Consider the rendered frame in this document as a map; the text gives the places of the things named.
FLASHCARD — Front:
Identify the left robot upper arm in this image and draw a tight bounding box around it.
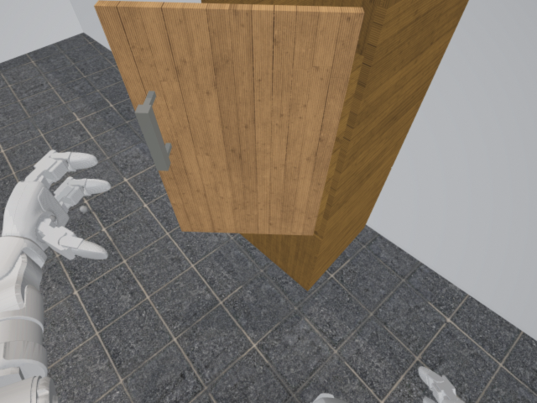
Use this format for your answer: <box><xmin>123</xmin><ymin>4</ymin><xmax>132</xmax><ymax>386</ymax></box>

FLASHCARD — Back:
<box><xmin>0</xmin><ymin>376</ymin><xmax>60</xmax><ymax>403</ymax></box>

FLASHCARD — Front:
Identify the handle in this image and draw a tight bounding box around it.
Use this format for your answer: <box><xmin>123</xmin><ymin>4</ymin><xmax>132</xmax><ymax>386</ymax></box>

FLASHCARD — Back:
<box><xmin>135</xmin><ymin>91</ymin><xmax>172</xmax><ymax>171</ymax></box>

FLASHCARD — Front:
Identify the left robot hand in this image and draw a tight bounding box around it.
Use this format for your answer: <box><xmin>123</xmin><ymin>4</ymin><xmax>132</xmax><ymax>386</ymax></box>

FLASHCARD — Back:
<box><xmin>2</xmin><ymin>150</ymin><xmax>111</xmax><ymax>260</ymax></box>

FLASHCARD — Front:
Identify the right robot hand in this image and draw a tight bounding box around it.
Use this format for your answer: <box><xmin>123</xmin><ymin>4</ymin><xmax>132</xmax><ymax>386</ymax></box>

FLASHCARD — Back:
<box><xmin>418</xmin><ymin>366</ymin><xmax>466</xmax><ymax>403</ymax></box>

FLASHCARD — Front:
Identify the left robot forearm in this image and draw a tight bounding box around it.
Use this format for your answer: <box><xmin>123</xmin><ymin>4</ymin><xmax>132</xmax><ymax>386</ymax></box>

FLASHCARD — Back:
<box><xmin>0</xmin><ymin>236</ymin><xmax>48</xmax><ymax>387</ymax></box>

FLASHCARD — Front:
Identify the cupboard door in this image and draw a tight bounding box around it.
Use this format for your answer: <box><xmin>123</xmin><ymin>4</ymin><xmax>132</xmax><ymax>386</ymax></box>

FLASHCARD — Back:
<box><xmin>94</xmin><ymin>0</ymin><xmax>365</xmax><ymax>236</ymax></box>

